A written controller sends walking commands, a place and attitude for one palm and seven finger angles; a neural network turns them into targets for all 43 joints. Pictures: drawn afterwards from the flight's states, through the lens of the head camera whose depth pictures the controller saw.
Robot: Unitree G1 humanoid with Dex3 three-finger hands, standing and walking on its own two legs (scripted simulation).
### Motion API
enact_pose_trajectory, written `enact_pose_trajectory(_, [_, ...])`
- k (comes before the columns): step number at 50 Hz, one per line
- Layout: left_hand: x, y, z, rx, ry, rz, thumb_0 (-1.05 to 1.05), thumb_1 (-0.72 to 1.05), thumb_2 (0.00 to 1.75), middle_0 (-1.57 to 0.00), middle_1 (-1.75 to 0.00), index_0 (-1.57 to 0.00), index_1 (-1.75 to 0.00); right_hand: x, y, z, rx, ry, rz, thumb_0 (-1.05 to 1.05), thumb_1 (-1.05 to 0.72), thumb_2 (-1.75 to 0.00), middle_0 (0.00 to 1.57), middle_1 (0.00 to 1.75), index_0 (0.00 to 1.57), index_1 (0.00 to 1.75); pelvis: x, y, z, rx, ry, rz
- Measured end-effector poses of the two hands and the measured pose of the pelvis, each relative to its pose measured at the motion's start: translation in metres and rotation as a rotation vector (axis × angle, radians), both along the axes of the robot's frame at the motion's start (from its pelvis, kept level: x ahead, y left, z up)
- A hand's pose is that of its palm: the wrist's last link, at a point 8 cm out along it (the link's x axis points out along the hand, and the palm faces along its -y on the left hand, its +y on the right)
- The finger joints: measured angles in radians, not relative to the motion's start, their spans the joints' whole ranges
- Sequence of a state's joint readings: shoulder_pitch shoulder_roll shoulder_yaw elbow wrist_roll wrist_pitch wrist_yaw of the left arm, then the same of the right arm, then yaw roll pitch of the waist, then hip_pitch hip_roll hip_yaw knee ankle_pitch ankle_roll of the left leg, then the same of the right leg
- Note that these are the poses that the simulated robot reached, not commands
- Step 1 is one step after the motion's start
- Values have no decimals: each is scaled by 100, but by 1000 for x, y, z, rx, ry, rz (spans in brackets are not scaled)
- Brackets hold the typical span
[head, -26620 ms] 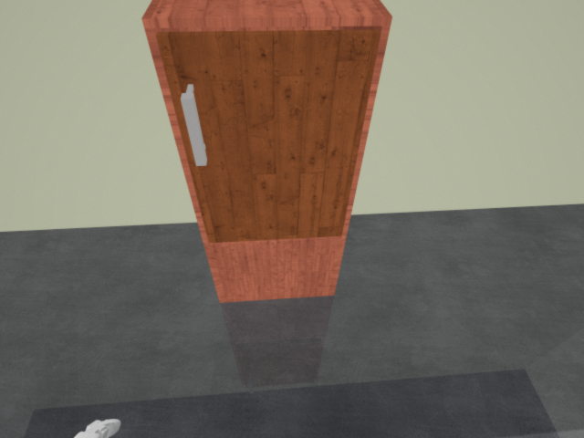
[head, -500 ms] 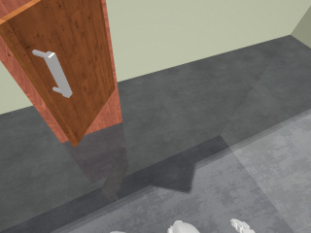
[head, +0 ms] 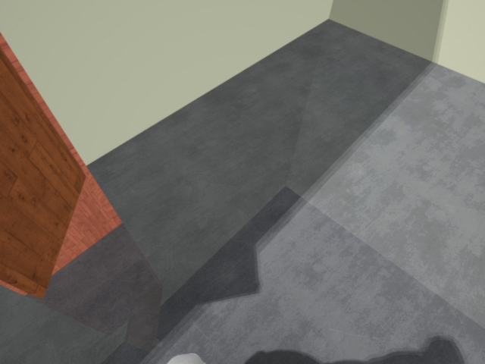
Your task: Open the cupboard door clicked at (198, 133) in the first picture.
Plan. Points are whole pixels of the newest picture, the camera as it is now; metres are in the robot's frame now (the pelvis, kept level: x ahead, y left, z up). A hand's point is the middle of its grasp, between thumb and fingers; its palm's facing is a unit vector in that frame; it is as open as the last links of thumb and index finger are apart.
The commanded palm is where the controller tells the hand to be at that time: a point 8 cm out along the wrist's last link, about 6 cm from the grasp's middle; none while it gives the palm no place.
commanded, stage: walk to a spot facing it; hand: left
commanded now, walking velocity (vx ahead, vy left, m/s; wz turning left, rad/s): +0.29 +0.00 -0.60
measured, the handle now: out of the picture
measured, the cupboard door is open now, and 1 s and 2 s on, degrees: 45 45 45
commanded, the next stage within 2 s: turn to face it in 1.50 s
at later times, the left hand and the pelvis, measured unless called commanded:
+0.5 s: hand (222, 252) +0.36 +0.07 -0.17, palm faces -0.35 -0.91 -0.21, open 7.4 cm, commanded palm none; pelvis +0.14 -0.06 -0.03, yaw -17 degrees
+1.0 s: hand (224, 237) +0.40 +0.07 -0.19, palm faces -0.36 -0.92 -0.17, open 7.3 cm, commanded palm none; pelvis +0.37 -0.12 -0.01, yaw -27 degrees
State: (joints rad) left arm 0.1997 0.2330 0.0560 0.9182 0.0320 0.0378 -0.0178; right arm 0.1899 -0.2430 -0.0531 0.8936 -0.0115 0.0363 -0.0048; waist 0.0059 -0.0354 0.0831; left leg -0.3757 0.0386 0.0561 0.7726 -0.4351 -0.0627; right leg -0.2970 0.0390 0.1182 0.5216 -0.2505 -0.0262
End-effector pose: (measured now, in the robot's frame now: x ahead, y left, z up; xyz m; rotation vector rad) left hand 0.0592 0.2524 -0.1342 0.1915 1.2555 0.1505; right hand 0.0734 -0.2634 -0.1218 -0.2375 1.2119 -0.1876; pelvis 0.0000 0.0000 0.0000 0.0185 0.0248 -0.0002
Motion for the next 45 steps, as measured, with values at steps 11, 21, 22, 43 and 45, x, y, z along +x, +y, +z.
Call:
enact_pose_trajectory(11, [109, -2, 1, -68, -60, -156, 1, 91, 90, -20, -30, -20, -30, -55, 30, 10, 2, 98, -151, 0, -90, -90, 20, 29, 20, 30, 49, 10, 6, -48, 4, -135])
enact_pose_trajectory(21, [267, -97, 2, -71, -152, -408, 1, 91, 90, -20, -30, -20, -30, -109, 29, -11, 101, 328, -391, 0, -90, -90, 20, 29, 20, 30, 117, -36, -11, -31, 4, -272])
enact_pose_trajectory(22, [282, -109, -1, -69, -178, -425, 1, 91, 90, -20, -30, -20, -30, -110, 26, -17, 115, 349, -407, 0, -90, -90, 20, 29, 20, 30, 125, -45, -17, -26, 0, -277])
enact_pose_trajectory(43, [309, -134, -3, -4, 127, -307, 0, 92, 90, -20, -30, -20, -30, 248, -107, 2, 64, -145, -325, 0, -91, -90, 20, 29, 19, 29, 298, -112, 2, -27, 0, -409])
enact_pose_trajectory(45, [316, -132, -11, -9, 174, -291, 0, 92, 90, -20, -30, -20, -30, 282, -111, 2, 49, -175, -307, 0, -91, -90, 20, 29, 19, 29, 324, -114, -3, -27, -4, -418])
